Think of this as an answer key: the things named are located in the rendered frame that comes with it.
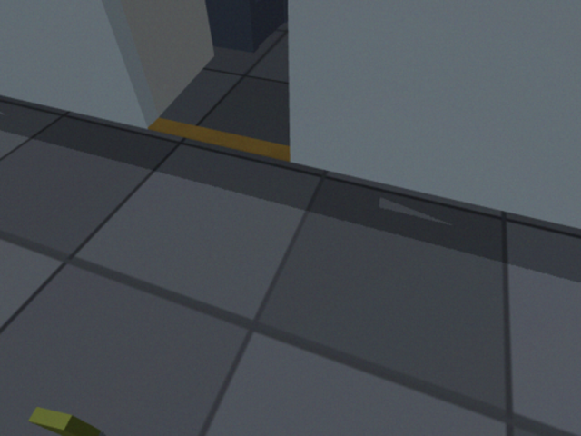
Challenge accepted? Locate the armchair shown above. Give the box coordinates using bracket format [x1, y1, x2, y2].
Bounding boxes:
[205, 0, 288, 53]

